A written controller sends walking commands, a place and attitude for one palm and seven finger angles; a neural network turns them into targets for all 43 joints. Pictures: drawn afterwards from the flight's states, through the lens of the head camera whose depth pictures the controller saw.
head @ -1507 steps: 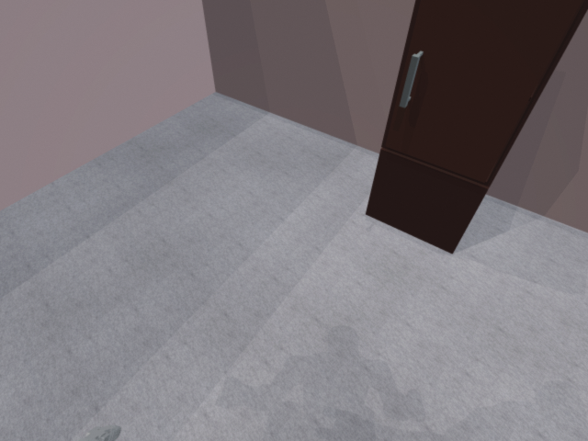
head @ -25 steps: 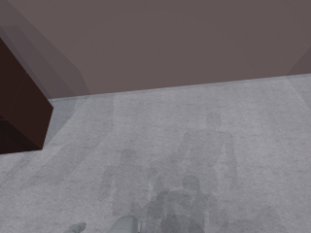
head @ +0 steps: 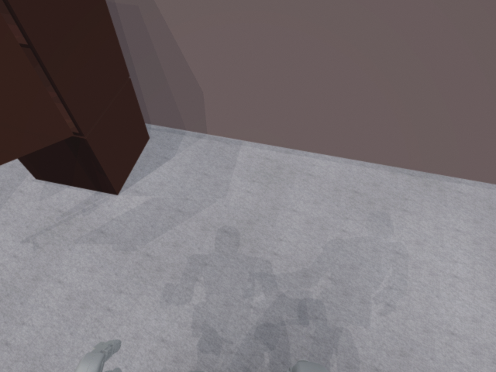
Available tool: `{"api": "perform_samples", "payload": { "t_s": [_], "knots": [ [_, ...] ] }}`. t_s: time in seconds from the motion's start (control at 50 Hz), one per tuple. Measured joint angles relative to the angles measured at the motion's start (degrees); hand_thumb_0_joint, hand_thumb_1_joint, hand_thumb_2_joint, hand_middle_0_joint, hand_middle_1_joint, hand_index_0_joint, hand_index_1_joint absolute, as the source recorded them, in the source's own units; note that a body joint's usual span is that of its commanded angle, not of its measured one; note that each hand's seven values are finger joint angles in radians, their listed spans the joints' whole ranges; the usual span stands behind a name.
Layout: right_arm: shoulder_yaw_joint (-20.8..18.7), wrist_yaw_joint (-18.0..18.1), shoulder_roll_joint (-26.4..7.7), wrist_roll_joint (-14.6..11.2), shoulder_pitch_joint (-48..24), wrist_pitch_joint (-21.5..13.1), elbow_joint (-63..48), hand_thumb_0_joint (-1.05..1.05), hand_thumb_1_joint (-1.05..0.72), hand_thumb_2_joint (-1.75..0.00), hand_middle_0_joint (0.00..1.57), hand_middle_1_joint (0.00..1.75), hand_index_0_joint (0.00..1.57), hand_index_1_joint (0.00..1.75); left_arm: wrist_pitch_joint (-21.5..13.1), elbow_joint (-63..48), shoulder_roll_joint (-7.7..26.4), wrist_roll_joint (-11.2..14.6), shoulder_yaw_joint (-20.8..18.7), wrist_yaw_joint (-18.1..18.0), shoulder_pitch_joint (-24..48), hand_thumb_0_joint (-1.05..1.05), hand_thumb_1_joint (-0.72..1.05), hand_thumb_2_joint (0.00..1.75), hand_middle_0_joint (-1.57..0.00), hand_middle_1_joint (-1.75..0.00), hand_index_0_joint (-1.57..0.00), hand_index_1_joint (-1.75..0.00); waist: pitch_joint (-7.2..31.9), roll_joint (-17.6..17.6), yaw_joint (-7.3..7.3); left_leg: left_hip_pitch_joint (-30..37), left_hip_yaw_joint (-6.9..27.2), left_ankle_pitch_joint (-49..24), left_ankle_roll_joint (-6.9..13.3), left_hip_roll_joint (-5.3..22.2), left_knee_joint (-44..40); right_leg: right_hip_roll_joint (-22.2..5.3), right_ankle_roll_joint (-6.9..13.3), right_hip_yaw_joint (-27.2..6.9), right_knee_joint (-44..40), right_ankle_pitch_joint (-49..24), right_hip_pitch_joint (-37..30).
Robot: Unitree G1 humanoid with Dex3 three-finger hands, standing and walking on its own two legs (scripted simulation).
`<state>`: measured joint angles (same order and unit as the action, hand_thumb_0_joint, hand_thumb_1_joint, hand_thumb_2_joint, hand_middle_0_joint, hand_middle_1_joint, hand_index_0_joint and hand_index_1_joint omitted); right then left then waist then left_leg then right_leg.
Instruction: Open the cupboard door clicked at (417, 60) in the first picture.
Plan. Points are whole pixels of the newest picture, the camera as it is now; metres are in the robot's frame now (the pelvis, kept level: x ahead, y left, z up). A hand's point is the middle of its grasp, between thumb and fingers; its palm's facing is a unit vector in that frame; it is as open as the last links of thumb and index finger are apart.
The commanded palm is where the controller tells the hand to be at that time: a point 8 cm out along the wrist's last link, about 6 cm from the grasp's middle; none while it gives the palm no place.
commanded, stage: turn to face it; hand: left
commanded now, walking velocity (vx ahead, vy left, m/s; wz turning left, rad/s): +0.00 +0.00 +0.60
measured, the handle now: out of the picture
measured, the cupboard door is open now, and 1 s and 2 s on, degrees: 49 49 49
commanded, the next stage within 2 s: take the last steps up to it in 1.02 s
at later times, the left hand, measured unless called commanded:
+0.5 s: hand out of the picture -0.01 +0.18 -0.19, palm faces +0.35 -0.91 -0.21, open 7.4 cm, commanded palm none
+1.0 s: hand out of the picture +0.00 +0.15 -0.15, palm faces +0.53 -0.80 -0.27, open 7.4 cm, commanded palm none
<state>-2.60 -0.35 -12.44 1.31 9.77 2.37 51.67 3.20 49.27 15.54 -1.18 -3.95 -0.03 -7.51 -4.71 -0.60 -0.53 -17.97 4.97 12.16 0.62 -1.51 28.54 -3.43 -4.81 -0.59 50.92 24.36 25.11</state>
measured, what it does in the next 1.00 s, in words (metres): steps on the spot, turning left: right foot, then left foot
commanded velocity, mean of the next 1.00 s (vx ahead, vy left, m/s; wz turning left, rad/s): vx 0.00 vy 0.00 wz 0.48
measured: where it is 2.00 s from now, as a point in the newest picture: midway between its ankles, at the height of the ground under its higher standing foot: outside the picture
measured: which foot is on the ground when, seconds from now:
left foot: down 0.00-0.10, up 0.12-0.46, down 0.48-0.88, up 0.90-1.00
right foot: up 0.00-0.08, down 0.10-0.48, up 0.50-0.86, down 0.88-1.00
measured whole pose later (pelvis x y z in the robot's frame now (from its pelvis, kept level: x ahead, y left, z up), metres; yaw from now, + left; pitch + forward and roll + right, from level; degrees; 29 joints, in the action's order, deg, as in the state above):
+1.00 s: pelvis +0.04 -0.06 +0.00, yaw +33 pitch +0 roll +1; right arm -4.3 -0.9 -14.0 0.9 10.6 4.7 54.5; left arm 0.9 50.5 10.9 -1.5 -1.8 -0.6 -11.7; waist -3.9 1.8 -0.6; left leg -27.6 2.7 25.6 -2.0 -2.3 59.8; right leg -2.8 0.6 4.0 31.9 18.7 13.5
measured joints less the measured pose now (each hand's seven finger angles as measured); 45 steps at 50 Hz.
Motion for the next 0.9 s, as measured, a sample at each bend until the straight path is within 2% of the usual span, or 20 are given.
{"api": "perform_samples", "payload": {
  "t_s": [0.04,0.08,0.1,0.12,0.16,0.2,0.24,0.32,0.42,0.46,0.48,0.5,0.54,0.58,0.62,0.74,0.82,0.86,0.88,0.9],
  "knots": [
    [-0.3,-0.1,-0.1,0.0,0.6,0.4,0.3,0.0,-0.91,-0.9,0.2,0.3,0.2,0.3,-0.3,-0.5,-0.3,0.2,0.2,0.0,0.6,0.01,0.91,0.9,-0.2,-0.3,-0.19,-0.3,0.2,0.7,-0.52,-0.6,1.5,0.2,-0.7,-0.2,0.7,1.0,0.3,0.2,-5.6,-0.5,-2.5],
    [-0.7,-0.1,-0.4,-0.2,1.3,0.8,0.5,0.01,-0.91,-0.9,0.21,0.3,0.2,0.3,-1.0,-1.2,-0.6,0.3,0.5,-0.1,0.6,0.01,0.91,0.9,-0.2,-0.3,-0.2,-0.3,0.5,1.2,-0.84,-1.6,2.9,1.0,-1.7,-0.7,2.6,2.0,0.6,0.7,-13.8,-4.2,-6.4],
    [-1.0,-0.2,-0.5,-0.5,1.7,1.0,0.5,0.01,-0.91,-0.9,0.21,0.3,0.2,0.3,-1.6,-1.7,-0.6,0.2,0.6,-0.1,0.3,0.01,0.91,0.9,-0.2,-0.3,-0.2,-0.3,1.0,1.1,-0.71,-2.7,3.2,1.8,-2.1,-1.3,4.4,1.8,2.1,0.9,-18.3,-6.7,-8.2],
    [-1.4,-0.2,-1.1,-0.6,1.5,1.3,0.9,0.01,-0.91,-0.9,0.2,0.3,0.2,0.3,-2.1,-1.6,-1.2,-0.1,0.7,-0.3,0.3,0.01,0.91,0.9,-0.2,-0.3,-0.2,-0.3,0.7,1.8,-0.55,-4.1,3.3,6.4,-2.4,-1.4,8.4,2.0,3.6,1.5,-18.0,-7.5,-8.3],
    [-2.1,-0.4,-2.2,-0.6,1.3,1.9,1.4,0.01,-0.91,-0.9,0.2,0.3,0.2,0.3,-2.3,-1.4,-2.6,-0.3,1.5,-0.6,-0.3,0.01,0.91,0.9,-0.2,-0.3,-0.2,-0.3,0.1,2.9,-1.03,-8.0,1.5,13.5,-2.7,-1.6,20.9,1.4,5.0,3.3,-17.1,-6.1,-9.2],
    [-2.6,-0.7,-2.9,-0.4,1.3,2.4,1.9,0.01,-0.91,-0.9,0.2,0.3,0.2,0.3,-2.1,-1.2,-3.7,-0.2,1.9,-0.8,-1.4,0.01,0.91,0.9,-0.2,-0.3,-0.2,-0.3,0.1,3.1,-1.3,-10.8,-1.3,13.8,-3.3,-1.0,31.4,0.5,5.2,4.9,-18.6,-5.7,-11.0],
    [-2.7,-1.0,-3.0,-0.4,1.1,2.7,2.1,0.01,-0.91,-0.9,0.2,0.3,0.2,0.3,-2.1,-0.8,-4.3,-0.1,2.1,-0.9,-2.4,0.01,0.91,0.9,-0.2,-0.3,-0.2,-0.3,0.0,2.4,-1.54,-11.6,-3.7,12.8,-4.1,0.2,35.6,-0.5,5.2,6.2,-20.4,-6.2,-12.7],
    [-2.4,-1.4,-2.6,-0.7,0.3,2.8,2.0,0.01,-0.91,-0.9,0.2,0.3,0.2,0.3,-2.4,-0.1,-4.7,-0.2,2.4,-0.8,-3.8,0.01,0.91,0.9,-0.2,-0.3,-0.2,-0.3,-0.7,0.0,-1.24,-9.2,-6.8,12.8,-5.0,2.1,29.2,-2.5,5.0,9.1,-22.2,-6.4,-14.9],
    [-1.7,-1.6,-2.0,-0.8,-2.2,2.4,1.3,0.01,-0.91,-0.9,0.2,0.3,0.2,0.3,-2.5,0.9,-3.9,-0.6,2.0,-0.4,-5.5,0.01,0.91,0.9,-0.2,-0.3,-0.2,-0.3,-1.8,-2.0,0.44,-4.0,-9.3,12.3,-4.2,2.5,15.8,-4.5,4.1,12.6,-19.1,-4.1,-14.9],
    [-1.3,-1.6,-1.9,-0.8,-3.1,1.8,0.4,0.01,-0.91,-0.9,0.2,0.3,0.2,0.3,-2.2,1.4,-3.0,-0.4,1.6,-0.2,-6.5,0.01,0.91,0.9,-0.2,-0.3,-0.2,-0.3,-1.7,-2.6,0.79,-1.1,-10.1,8.1,-3.5,2.0,9.3,-5.4,3.4,13.9,-16.0,-2.1,-14.1],
    [-1.2,-1.7,-2.2,-0.7,-3.2,1.3,-0.2,0.01,-0.91,-0.9,0.2,0.3,0.2,0.3,-2.0,1.5,-2.6,-0.2,1.4,-0.1,-7.2,0.01,0.91,0.9,-0.2,-0.3,-0.2,-0.3,-1.2,-2.5,0.86,0.3,-9.8,3.9,-2.4,2.0,5.9,-5.7,2.9,14.5,-13.1,-0.8,-12.8],
    [-1.3,-1.6,-1.9,-0.5,-3.6,0.6,-0.7,0.01,-0.91,-0.9,0.2,0.3,0.2,0.3,-1.4,2.0,-1.9,0.1,1.1,-0.1,-7.1,0.01,0.91,0.9,-0.2,-0.3,-0.2,-0.3,-1.2,-3.1,0.74,-0.6,-9.5,3.1,-0.8,1.3,6.8,-6.1,1.9,13.2,-8.1,2.4,-10.6],
    [-0.9,-1.1,-1.3,-0.4,-4.1,-0.3,-1.2,0.01,-0.91,-0.9,0.2,0.3,0.2,0.3,0.2,2.9,-0.5,0.1,0.5,-0.3,-6.2,0.01,0.91,0.9,-0.2,-0.3,-0.2,-0.3,-1.4,-3.9,1.12,-1.8,-8.8,4.7,1.2,0.7,8.8,-4.5,1.1,8.2,3.0,7.6,-5.5],
    [-0.5,-0.5,-0.9,-0.2,-3.6,-0.5,-1.6,0.0,-0.91,-0.9,0.2,0.3,0.2,0.3,1.0,3.4,0.2,0.0,0.1,-0.5,-5.3,0.01,0.91,0.9,-0.2,-0.3,-0.2,-0.3,-0.9,-3.6,1.16,-1.7,-7.5,4.9,1.7,0.6,7.8,-2.9,0.8,5.4,9.8,6.9,-1.7],
    [-0.2,0.0,-0.7,-0.1,-3.1,-0.5,-1.6,0.0,-0.91,-0.9,0.2,0.3,0.2,0.3,1.1,3.2,0.4,-0.1,-0.2,-0.3,-4.4,0.01,0.91,0.9,-0.2,-0.3,-0.2,-0.3,-0.5,-2.8,1.19,-1.1,-6.1,3.5,1.4,0.5,5.6,-2.0,0.6,3.6,12.3,3.9,0.9],
    [0.4,0.2,-0.1,0.0,-1.3,-0.1,-0.4,0.0,-0.91,-0.9,0.2,0.3,0.2,0.3,0.3,1.5,0.3,-0.1,-0.1,0.0,-2.1,0.01,0.91,0.9,-0.2,-0.3,-0.19,-0.3,0.2,-0.7,0.96,0.3,-2.4,0.1,0.8,0.3,0.5,-0.8,0.5,1.0,4.7,0.6,1.2],
    [0.2,0.0,0.2,0.1,-0.2,0.4,0.3,0.0,-0.91,-0.9,0.2,0.3,0.2,0.3,-0.2,0.8,-0.5,0.0,0.3,-0.1,-1.3,0.01,0.91,0.9,-0.2,-0.3,-0.19,-0.3,0.7,0.6,0.2,-0.3,-0.1,-0.1,-0.4,0.2,0.6,0.8,0.9,1.1,-4.8,0.1,-2.8],
    [0.0,0.0,0.2,-0.1,0.4,0.7,0.6,0.0,-0.91,-0.9,0.2,0.3,0.2,0.3,-0.8,0.4,-1.0,0.1,0.6,-0.1,-1.4,0.01,0.91,0.9,-0.2,-0.3,-0.19,-0.3,1.0,1.1,-0.03,-1.1,0.9,0.5,-1.2,-0.1,2.1,1.7,1.2,1.7,-12.6,-3.6,-6.6],
    [-0.1,0.0,0.3,-0.3,0.9,0.8,0.7,0.01,-0.91,-0.9,0.2,0.3,0.2,0.3,-1.3,0.0,-0.9,0.1,0.8,-0.1,-1.8,0.01,0.91,0.9,-0.2,-0.3,-0.2,-0.3,1.4,0.7,0.08,-2.0,1.1,1.2,-1.7,-0.8,3.6,1.5,2.0,1.6,-17.5,-6.0,-8.8],
    [-0.4,-0.1,0.0,-0.5,0.8,1.0,1.0,0.01,-0.91,-0.9,0.2,0.3,0.2,0.3,-1.9,0.2,-1.5,-0.2,0.8,-0.3,-1.9,0.01,0.91,0.9,-0.2,-0.3,-0.2,-0.3,1.2,1.1,0.32,-3.2,1.1,4.5,-1.9,-0.8,6.7,1.7,3.5,1.8,-17.9,-7.4,-8.9]
  ]
}}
